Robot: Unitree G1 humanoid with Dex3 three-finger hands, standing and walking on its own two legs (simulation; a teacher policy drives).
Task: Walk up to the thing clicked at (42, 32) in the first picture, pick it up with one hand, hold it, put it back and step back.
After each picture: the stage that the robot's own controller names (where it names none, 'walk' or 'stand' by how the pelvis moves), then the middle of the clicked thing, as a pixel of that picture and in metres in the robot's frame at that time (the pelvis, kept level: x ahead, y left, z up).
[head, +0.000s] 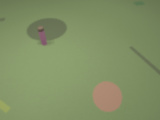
stand; (42, 36) +1.51 +0.50 -0.65
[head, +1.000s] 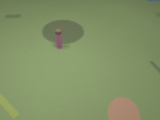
walk; (58, 39) +1.42 +0.24 -0.64
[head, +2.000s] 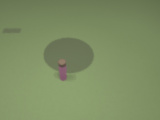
walk; (62, 70) +0.91 +0.17 -0.65
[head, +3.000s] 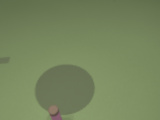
walk; (56, 116) +0.50 +0.23 -0.63
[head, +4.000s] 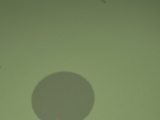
stand; out of the picture +0.39 +0.19 -0.64
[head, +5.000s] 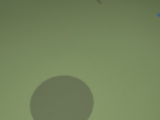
stand; out of the picture +0.35 +0.20 -0.66
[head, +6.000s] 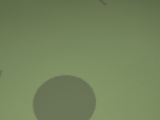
stand; out of the picture +0.37 +0.19 -0.66
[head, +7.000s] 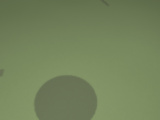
stand; out of the picture +0.37 +0.18 -0.66
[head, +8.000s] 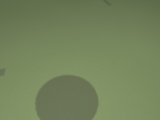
stand; out of the picture +0.37 +0.17 -0.66
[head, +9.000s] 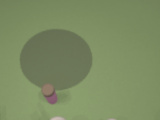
go down; (50, 94) +0.42 +0.19 -0.50
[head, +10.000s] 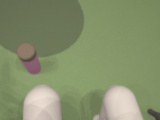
go down; (30, 61) +0.45 +0.24 -0.27
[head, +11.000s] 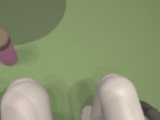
close in; (4, 49) +0.44 +0.27 -0.20
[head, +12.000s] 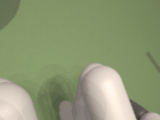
close; out of the picture +0.42 +0.31 -0.15
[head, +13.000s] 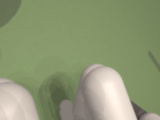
lift; out of the picture +0.40 +0.30 -0.16
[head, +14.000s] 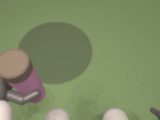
lift; (27, 81) +0.33 +0.19 +0.03
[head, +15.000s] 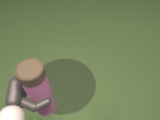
hold; (39, 91) +0.31 +0.16 +0.04
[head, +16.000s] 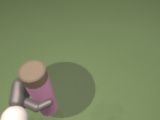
hold; (42, 92) +0.31 +0.16 +0.03
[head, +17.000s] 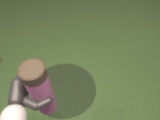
hold; (41, 90) +0.31 +0.16 +0.04
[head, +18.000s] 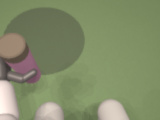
crouch; (24, 63) +0.41 +0.20 -0.03
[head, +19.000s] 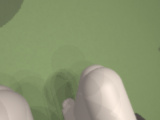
lower; out of the picture +0.42 +0.31 -0.17
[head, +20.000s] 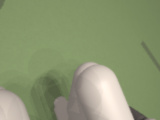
lower; out of the picture +0.43 +0.32 -0.16
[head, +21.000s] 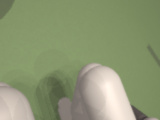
lower; out of the picture +0.41 +0.31 -0.16
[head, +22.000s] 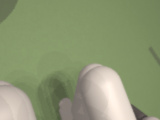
lower; out of the picture +0.41 +0.31 -0.16
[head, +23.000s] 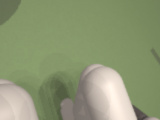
rest; out of the picture +0.40 +0.30 -0.16
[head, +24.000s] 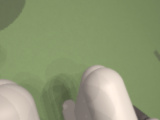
open; out of the picture +0.40 +0.29 -0.16
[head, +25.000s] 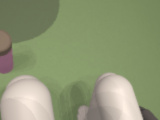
stand; (1, 55) +0.41 +0.27 -0.19
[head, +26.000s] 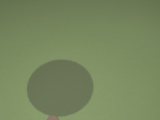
stand; out of the picture +0.37 +0.18 -0.57
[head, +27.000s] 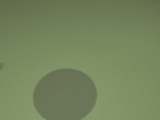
stand; out of the picture +0.38 +0.19 -0.60
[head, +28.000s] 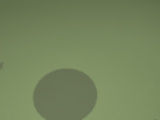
stand; out of the picture +0.37 +0.19 -0.60
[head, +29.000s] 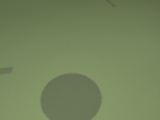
stand; out of the picture +0.39 +0.18 -0.65
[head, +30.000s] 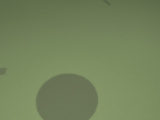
stand; out of the picture +0.36 +0.18 -0.66
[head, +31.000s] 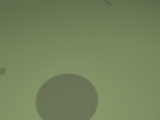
stand; out of the picture +0.35 +0.18 -0.66
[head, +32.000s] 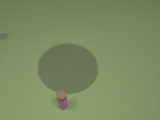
walk; (62, 100) +0.48 +0.14 -0.64
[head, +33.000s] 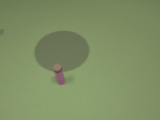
walk; (59, 74) +0.72 +0.23 -0.62
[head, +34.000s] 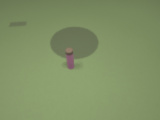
stand; (70, 58) +0.99 +0.18 -0.63
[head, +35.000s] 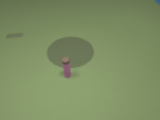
stand; (66, 68) +1.00 +0.18 -0.66
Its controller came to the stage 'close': yes
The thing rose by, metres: 0.68
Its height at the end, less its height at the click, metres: +0.00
